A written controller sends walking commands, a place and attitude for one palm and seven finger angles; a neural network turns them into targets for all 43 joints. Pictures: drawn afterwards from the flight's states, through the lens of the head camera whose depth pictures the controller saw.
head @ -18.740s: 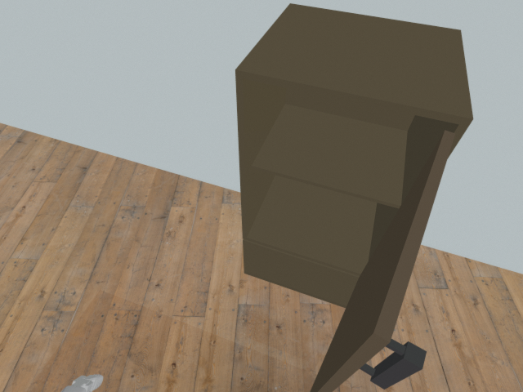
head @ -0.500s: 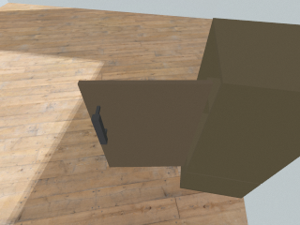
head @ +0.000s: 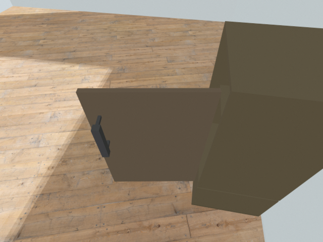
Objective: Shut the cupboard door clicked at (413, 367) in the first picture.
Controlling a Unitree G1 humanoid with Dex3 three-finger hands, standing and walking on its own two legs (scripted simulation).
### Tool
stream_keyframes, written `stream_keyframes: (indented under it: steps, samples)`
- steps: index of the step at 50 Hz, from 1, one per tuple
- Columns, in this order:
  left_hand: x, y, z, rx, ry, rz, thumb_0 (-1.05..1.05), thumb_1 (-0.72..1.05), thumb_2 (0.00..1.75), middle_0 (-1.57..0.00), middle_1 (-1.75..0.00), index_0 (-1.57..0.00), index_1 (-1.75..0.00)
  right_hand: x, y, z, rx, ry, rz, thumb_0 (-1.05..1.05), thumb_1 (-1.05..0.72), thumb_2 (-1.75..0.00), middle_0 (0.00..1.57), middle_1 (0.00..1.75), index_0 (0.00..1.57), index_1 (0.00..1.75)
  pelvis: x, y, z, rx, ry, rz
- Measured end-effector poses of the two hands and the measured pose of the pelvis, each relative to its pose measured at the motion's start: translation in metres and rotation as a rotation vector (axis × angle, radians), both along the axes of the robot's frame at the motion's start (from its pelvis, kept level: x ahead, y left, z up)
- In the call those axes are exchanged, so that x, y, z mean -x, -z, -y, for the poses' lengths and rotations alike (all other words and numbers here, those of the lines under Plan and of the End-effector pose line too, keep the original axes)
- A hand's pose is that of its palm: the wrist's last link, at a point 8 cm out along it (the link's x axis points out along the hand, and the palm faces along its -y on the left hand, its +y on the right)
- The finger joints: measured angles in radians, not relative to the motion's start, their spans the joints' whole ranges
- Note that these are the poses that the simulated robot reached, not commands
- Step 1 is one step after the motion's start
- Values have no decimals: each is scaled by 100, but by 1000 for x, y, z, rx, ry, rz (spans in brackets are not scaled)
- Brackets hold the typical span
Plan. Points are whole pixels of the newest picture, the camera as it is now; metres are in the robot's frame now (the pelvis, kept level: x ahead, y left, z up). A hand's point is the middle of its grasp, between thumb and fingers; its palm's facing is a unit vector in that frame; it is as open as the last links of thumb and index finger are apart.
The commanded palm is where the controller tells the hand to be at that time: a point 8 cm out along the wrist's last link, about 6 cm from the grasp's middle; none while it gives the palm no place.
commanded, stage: raise the hand and make a fist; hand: left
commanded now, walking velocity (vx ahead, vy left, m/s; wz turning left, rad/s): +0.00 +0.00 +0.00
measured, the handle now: (102, 136) +0.43 +0.23 -0.05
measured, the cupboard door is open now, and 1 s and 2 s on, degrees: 100 100 100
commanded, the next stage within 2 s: none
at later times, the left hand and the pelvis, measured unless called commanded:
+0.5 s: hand (114, 236) +0.15 +0.13 -0.05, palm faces -0.01 -1.00 +0.01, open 6.3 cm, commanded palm +0.11 +0.21 -0.07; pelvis -0.07 -0.03 -0.10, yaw -4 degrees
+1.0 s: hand (91, 238) +0.14 +0.18 -0.06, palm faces +0.08 -1.00 -0.03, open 3.9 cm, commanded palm +0.11 +0.23 -0.06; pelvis -0.09 +0.02 -0.11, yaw -3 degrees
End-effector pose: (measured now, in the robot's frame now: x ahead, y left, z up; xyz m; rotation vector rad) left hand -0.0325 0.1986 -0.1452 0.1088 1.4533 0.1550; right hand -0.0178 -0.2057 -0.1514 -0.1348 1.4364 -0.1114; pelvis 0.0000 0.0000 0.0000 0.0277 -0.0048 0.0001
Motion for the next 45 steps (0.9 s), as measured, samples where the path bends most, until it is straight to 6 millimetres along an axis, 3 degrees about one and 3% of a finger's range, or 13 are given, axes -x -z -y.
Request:
stream_keyframes:
  steps: [6, 7, 10, 13, 16, 19, 21, 23, 28, 32, 35, 39, 45]
  samples:
    - [3, 0, 7, -10, 2, -3, 1, 91, 90, -20, -30, -20, -30, -1, 0, 9, 4, 3, -1, 1, -91, -90, 20, 29, 20, 30, 0, 0, 8, 5, 1, -5]
    - [-6, -4, 4, -17, -44, 48, 1, 92, 90, -20, -30, -20, -30, -3, -1, 14, 24, 4, 36, 1, -91, -90, 20, 29, 20, 30, 3, 2, 9, 7, 9, -5]
    - [-52, -44, -25, -154, -43, 356, 7, 98, 90, -21, -31, -21, -30, -22, -8, 34, 70, 25, 279, 2, -92, -90, 20, 30, 21, 30, 7, 8, 13, -13, 9, -21]
    - [-112, -89, -33, -213, -5, 723, 7, 99, 90, -22, -33, -22, -32, -50, -5, 54, 76, -16, 474, 2, -92, -90, 20, 30, 20, 30, 18, 21, 14, -25, -45, -65]
    - [-164, -120, -21, -169, 41, 1085, 5, 97, 90, -25, -36, -25, -36, -82, -1, 73, 94, -71, 627, 2, -91, -90, 20, 30, 20, 30, 35, 38, 17, -22, -48, -136]
    - [-186, -128, 5, -2, 80, 1391, 4, 95, 90, -28, -41, -29, -40, -112, -7, 87, 114, -91, 769, 2, -91, -90, 20, 29, 20, 30, 50, 59, 23, -46, 21, -199]
    - [-185, -123, 19, 95, 132, 1512, 3, 94, 90, -32, -44, -32, -43, -127, -12, 93, 132, -91, 856, 2, -91, -90, 20, 29, 20, 30, 59, 74, 27, -59, 63, -220]
    - [-176, -110, 23, 131, 174, 1526, 2, 93, 90, -35, -48, -36, -47, -138, -17, 96, 147, -77, 927, 2, -91, -90, 20, 29, 20, 30, 66, 87, 28, -59, 80, -230]
    - [-133, -69, 1, 58, 68, 1347, 2, 91, 90, -45, -57, -45, -57, -149, -13, 84, 140, -68, 970, 1, -90, -90, 19, 29, 20, 30, 79, 105, 29, -47, 66, -233]
    - [-109, -69, -16, -48, 21, 1362, 2, 91, 90, -52, -65, -52, -65, -139, 8, 64, 112, -126, 913, 1, -90, -90, 19, 29, 20, 30, 87, 113, 28, -6, 32, -254]
    - [-113, -80, -16, -38, 78, 1453, 3, 91, 90, -57, -71, -57, -71, -123, 29, 48, 83, -156, 850, 1, -90, -90, 20, 29, 20, 30, 94, 119, 24, 20, 20, -266]
    - [-132, -82, -10, 51, 167, 1469, 2, 91, 90, -64, -79, -65, -79, -95, 50, 31, 50, -126, 769, 2, -90, -90, 20, 30, 21, 30, 100, 122, 17, 31, 22, -274]
    - [-148, -81, -21, 60, 138, 1364, 2, 90, 90, -76, -91, -76, -91, -59, 55, 20, 51, -30, 693, 2, -90, -90, 20, 30, 21, 30, 98, 114, 1, 23, 44, -272]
